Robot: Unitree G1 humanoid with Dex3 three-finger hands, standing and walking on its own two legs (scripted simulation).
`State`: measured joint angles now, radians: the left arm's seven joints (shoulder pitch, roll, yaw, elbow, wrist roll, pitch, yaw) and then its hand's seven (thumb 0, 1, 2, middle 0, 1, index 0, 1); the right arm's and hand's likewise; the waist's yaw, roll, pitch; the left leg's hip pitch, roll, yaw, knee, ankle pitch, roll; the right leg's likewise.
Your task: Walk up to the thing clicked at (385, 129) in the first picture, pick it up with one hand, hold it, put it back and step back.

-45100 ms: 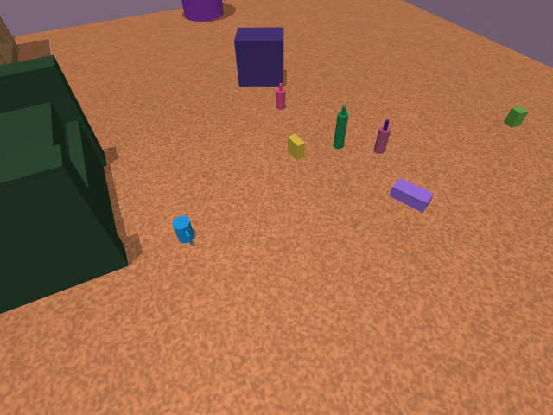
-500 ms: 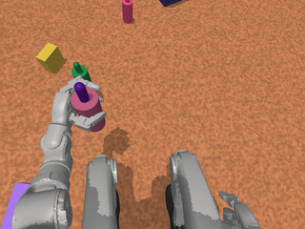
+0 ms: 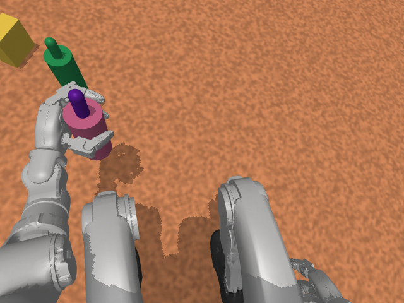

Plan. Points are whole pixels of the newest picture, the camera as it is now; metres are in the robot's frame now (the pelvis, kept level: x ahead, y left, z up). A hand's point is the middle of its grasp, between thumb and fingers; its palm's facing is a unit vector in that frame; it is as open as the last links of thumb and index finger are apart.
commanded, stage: crouch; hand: left
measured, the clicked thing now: (88, 125) +0.46 +0.19 -0.05
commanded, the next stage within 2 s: lower in 0.50 s
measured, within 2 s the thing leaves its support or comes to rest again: neither
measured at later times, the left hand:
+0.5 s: hand (98, 136) +0.46 +0.18 -0.10, palm faces -0.16 -0.99 -0.03, open 8.9 cm
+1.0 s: hand (108, 145) +0.45 +0.17 -0.16, palm faces -0.18 -0.98 +0.01, open 8.9 cm
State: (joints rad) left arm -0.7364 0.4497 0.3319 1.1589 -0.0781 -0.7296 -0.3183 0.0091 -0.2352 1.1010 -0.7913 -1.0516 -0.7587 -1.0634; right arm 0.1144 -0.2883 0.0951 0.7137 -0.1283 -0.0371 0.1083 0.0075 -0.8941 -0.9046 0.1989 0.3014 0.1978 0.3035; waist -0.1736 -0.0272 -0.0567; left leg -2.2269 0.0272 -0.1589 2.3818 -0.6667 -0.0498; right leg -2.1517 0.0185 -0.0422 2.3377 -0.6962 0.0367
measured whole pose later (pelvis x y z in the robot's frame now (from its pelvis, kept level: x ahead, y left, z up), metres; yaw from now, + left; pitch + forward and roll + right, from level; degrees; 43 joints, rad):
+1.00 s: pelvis +0.00 +0.01 -0.04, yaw -6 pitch +20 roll -13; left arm -0.72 0.64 0.23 1.27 -0.13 -0.89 -0.28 0.01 -0.25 1.11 -0.80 -1.04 -0.77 -1.05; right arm -0.05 -0.34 0.34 0.66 -0.24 -0.02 0.13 0.00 -0.90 -0.90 0.20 0.30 0.20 0.30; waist -0.24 -0.17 0.16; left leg -2.24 0.00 -0.32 2.56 -0.70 -0.07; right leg -2.11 0.06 -0.16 2.41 -0.68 0.06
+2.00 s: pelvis -0.01 +0.03 -0.04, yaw -10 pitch +15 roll -19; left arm -0.74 0.79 0.22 1.40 -0.11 -1.02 -0.20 0.01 -0.14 0.89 -0.82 -0.90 -0.79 -0.91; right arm -0.15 -0.36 0.50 0.59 -0.33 -0.02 0.14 0.00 -0.90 -0.90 0.20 0.30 0.20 0.30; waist -0.28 -0.25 0.27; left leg -2.21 0.00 -0.41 2.61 -0.71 -0.04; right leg -2.03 0.09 -0.23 2.36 -0.66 0.08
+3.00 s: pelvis -0.01 +0.03 -0.01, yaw -7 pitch +23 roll -15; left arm -0.66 0.76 0.36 1.08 0.04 -0.59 -0.24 -0.01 -0.24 0.16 -0.23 -0.13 -0.21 -0.13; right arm 0.01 -0.29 0.28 0.56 -0.15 0.12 0.09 0.00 -0.88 -0.90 0.20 0.30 0.20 0.31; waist -0.19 -0.10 0.06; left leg -2.24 0.03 -0.27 2.48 -0.68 0.00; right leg -2.09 0.06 -0.14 2.31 -0.66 0.05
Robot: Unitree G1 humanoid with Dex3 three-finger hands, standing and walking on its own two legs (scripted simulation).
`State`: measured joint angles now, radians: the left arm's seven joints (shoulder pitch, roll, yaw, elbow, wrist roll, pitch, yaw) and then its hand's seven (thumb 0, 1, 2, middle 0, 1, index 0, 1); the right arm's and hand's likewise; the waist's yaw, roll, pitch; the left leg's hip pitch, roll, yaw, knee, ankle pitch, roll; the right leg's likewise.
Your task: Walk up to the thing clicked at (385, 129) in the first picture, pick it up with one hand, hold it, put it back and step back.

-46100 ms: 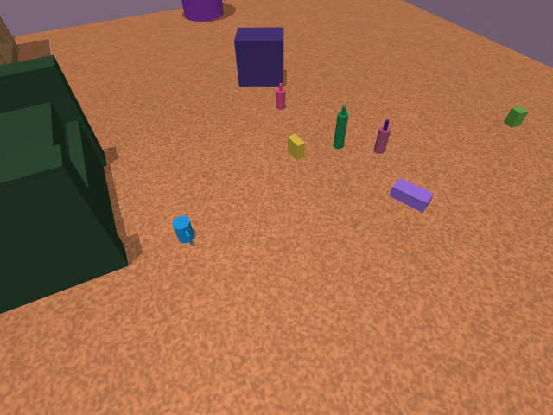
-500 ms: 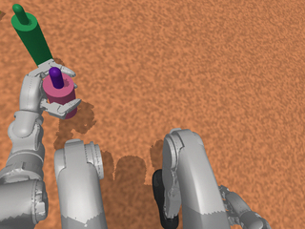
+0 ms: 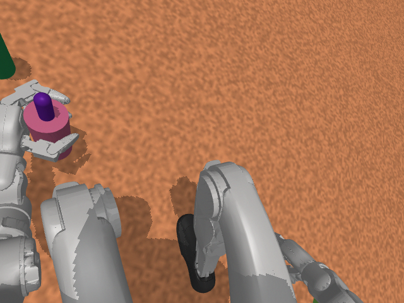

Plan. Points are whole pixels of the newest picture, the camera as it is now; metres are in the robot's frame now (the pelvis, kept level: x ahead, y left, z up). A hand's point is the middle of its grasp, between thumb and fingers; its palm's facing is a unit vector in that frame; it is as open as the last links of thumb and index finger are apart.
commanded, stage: lower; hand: left
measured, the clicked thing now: (49, 126) +0.44 +0.21 -0.13
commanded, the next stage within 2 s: loosen in 0.64 s
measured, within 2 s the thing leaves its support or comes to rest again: rests again in 1.74 s
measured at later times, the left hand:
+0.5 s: hand (56, 128) +0.45 +0.21 -0.16, palm faces -0.07 -1.00 +0.00, open 8.9 cm
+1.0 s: hand (57, 129) +0.45 +0.21 -0.17, palm faces -0.08 -1.00 +0.02, open 8.8 cm
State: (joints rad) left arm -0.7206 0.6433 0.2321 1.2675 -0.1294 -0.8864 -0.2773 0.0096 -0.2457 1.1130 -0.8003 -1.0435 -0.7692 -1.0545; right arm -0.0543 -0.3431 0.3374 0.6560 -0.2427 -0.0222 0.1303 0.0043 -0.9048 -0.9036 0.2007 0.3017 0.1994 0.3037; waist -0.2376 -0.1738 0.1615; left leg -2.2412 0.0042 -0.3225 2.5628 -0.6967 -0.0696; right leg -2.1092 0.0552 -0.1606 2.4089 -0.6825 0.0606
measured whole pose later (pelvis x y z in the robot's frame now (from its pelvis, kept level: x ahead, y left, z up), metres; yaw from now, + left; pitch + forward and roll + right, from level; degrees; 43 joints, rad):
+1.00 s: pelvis -0.01 +0.02 +0.00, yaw -4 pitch +15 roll -19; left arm -0.74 0.79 0.22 1.40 -0.11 -1.02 -0.20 0.01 -0.14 0.89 -0.82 -0.90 -0.79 -0.91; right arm -0.15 -0.36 0.50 0.59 -0.33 -0.02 0.14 0.00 -0.90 -0.90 0.20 0.30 0.20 0.30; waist -0.28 -0.25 0.27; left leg -2.21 0.00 -0.41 2.61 -0.71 -0.04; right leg -2.03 0.09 -0.23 2.36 -0.66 0.08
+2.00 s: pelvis -0.01 +0.02 +0.02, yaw -1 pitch +23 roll -15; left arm -0.66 0.76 0.36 1.08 0.04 -0.59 -0.24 -0.01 -0.24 0.16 -0.23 -0.13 -0.21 -0.13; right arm 0.01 -0.29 0.28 0.56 -0.15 0.12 0.09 0.00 -0.88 -0.90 0.20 0.30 0.20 0.31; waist -0.19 -0.10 0.06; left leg -2.24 0.03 -0.27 2.48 -0.68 0.00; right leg -2.09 0.06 -0.14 2.31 -0.66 0.05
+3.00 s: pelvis +0.08 +0.00 +0.38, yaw +12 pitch +15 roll -3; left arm 0.28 0.25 0.04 0.18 -0.02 0.23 0.16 -0.01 -0.49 0.08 -0.07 -0.06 -0.06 -0.07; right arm 0.26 -0.22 0.01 0.49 0.05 -0.01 -0.14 0.01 -0.90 -0.90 0.20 0.30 0.20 0.30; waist -0.05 0.02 -0.16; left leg -0.92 0.06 -0.05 1.18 -0.53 -0.03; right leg -0.86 -0.01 -0.03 1.13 -0.54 0.02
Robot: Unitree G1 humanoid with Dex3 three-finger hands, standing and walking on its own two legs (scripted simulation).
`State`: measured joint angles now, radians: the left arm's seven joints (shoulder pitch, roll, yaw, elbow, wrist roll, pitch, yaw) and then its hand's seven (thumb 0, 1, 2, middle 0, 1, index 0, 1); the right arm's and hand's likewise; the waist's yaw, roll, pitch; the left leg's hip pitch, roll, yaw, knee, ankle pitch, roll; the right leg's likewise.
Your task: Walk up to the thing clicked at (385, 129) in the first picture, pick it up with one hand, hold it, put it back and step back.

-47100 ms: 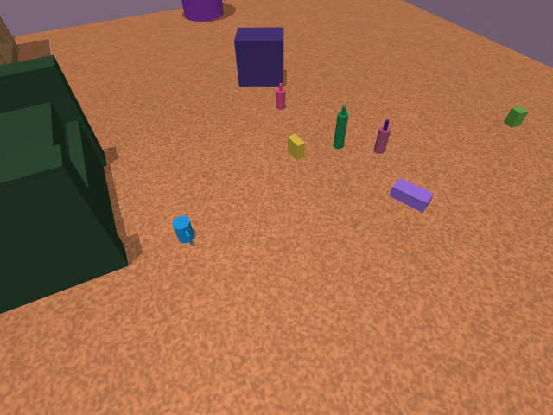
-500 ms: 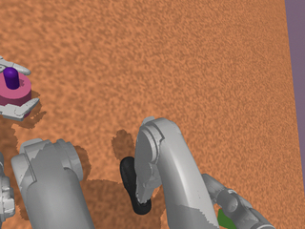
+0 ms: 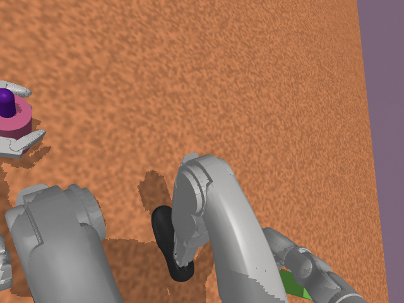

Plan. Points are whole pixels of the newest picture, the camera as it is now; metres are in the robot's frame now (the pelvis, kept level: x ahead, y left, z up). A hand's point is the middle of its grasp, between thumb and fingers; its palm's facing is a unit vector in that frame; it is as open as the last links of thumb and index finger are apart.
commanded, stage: open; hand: left
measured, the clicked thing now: (8, 122) +0.45 +0.22 -0.18
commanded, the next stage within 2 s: withdraw in 0.30 s
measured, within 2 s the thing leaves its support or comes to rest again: rests again in 0.74 s
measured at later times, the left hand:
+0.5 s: hand (10, 122) +0.44 +0.22 -0.16, palm faces -0.02 -1.00 +0.03, open 11.6 cm
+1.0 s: hand out of the picture +0.42 +0.32 -0.08, palm faces +0.09 -0.98 -0.19, open 15.3 cm
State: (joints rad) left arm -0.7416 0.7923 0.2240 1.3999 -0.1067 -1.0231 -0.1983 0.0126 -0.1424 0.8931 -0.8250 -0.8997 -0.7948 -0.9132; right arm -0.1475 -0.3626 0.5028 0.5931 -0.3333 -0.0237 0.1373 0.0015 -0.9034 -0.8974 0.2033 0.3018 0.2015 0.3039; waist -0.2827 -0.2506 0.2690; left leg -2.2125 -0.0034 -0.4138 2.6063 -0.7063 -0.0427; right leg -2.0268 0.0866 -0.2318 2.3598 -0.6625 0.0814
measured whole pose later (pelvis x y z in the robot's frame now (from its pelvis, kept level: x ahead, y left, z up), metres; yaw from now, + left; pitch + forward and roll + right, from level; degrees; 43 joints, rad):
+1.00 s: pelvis +0.00 +0.00 +0.02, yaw +3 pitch +23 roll -15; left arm -0.66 0.76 0.36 1.08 0.04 -0.59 -0.24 -0.01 -0.24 0.16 -0.23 -0.13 -0.21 -0.13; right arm 0.01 -0.29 0.28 0.56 -0.15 0.12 0.09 0.00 -0.88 -0.90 0.20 0.30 0.20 0.31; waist -0.19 -0.10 0.06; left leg -2.24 0.03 -0.27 2.48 -0.68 0.00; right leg -2.09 0.06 -0.14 2.31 -0.66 0.05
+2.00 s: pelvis +0.09 -0.01 +0.38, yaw +15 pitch +15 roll -3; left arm 0.28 0.25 0.04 0.18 -0.02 0.23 0.16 -0.01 -0.49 0.08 -0.07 -0.06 -0.06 -0.07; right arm 0.26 -0.22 0.01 0.49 0.05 -0.01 -0.14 0.01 -0.90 -0.90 0.20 0.30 0.20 0.30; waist -0.05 0.02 -0.16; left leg -0.92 0.06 -0.05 1.18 -0.53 -0.03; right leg -0.86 -0.01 -0.03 1.13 -0.54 0.02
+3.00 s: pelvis +0.09 +0.00 +0.42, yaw +16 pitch +7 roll -2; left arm 0.47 0.20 -0.01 -0.01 -0.01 0.27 0.14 -0.01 -0.51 0.07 -0.06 -0.06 -0.05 -0.06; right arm 0.29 -0.21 0.03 0.50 0.01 -0.13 -0.18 0.02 -0.90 -0.90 0.20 0.30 0.20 0.30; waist -0.02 0.04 -0.11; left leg -0.65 0.05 -0.03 0.97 -0.46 -0.02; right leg -0.59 -0.01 -0.03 0.92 -0.46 0.02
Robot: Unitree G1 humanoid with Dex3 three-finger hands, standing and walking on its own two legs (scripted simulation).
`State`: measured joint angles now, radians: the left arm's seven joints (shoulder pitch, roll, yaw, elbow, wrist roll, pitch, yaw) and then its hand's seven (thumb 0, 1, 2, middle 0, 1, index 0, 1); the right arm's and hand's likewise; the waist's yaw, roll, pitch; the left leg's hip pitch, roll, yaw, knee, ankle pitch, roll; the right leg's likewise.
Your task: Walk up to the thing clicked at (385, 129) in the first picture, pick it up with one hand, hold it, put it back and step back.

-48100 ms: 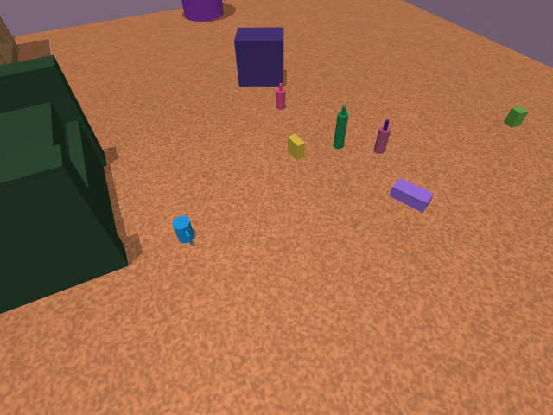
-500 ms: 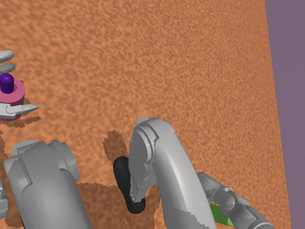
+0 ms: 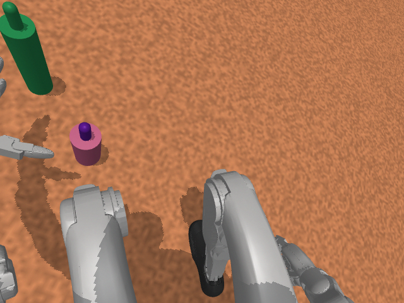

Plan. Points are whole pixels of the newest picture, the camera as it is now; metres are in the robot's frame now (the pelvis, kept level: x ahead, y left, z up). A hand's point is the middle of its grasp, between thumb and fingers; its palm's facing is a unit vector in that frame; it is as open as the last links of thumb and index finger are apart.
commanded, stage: home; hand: left
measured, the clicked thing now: (86, 142) +0.45 +0.20 -0.22
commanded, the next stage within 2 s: none
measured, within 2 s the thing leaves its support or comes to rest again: neither
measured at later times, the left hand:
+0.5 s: hand out of the picture +0.31 +0.29 +0.07, palm faces +0.18 -0.89 -0.41, open 17.2 cm
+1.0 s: hand out of the picture +0.25 +0.23 +0.28, palm faces +0.30 -0.90 -0.32, open 17.2 cm
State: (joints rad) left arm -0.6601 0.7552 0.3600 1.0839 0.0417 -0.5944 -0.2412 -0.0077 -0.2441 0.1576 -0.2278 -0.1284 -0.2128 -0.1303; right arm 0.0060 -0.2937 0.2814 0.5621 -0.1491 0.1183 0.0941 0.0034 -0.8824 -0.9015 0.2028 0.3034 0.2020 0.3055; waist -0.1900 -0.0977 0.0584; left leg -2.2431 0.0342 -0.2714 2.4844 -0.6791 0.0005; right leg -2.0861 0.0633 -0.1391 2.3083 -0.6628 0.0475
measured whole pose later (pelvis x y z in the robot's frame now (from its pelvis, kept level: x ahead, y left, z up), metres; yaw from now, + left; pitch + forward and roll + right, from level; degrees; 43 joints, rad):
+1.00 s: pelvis +0.09 -0.01 +0.36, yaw +13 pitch +15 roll -3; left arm 0.28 0.25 0.04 0.18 -0.02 0.23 0.16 -0.01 -0.49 0.08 -0.07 -0.06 -0.06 -0.07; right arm 0.26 -0.22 0.01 0.49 0.05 -0.01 -0.14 0.01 -0.90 -0.90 0.20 0.30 0.20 0.30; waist -0.05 0.02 -0.16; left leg -0.92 0.06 -0.05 1.18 -0.53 -0.03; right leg -0.86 -0.01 -0.03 1.13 -0.54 0.02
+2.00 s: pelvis +0.09 -0.01 +0.39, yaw +13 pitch +7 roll -2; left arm 0.47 0.20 -0.01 -0.01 -0.01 0.27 0.14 -0.01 -0.51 0.07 -0.06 -0.06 -0.05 -0.06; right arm 0.29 -0.21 0.03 0.50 0.01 -0.13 -0.18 0.02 -0.90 -0.90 0.20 0.30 0.20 0.30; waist -0.02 0.04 -0.11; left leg -0.65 0.05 -0.03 0.97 -0.46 -0.02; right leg -0.59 -0.01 -0.03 0.92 -0.46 0.02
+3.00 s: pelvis +0.09 +0.00 +0.40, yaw +13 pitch +7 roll -2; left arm 0.46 0.19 -0.01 0.00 -0.01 0.26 0.13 -0.01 -0.51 0.08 -0.06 -0.07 -0.06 -0.07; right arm 0.28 -0.20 0.03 0.52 0.00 -0.14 -0.19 0.02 -0.90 -0.90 0.20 0.30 0.20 0.30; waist -0.02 0.03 -0.10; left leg -0.63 0.05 -0.03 0.96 -0.46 -0.02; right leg -0.57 -0.01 -0.03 0.91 -0.46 0.03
